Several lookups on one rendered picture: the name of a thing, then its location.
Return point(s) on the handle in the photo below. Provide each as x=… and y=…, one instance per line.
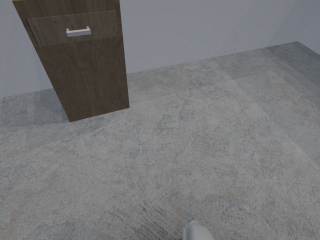
x=80, y=32

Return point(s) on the robot right thigh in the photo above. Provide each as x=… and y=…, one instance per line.
x=196, y=232

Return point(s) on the cabinet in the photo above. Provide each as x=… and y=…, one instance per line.
x=88, y=76

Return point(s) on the robot right shin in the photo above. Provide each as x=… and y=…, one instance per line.
x=194, y=222

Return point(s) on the drawer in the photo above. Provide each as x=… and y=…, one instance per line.
x=53, y=29

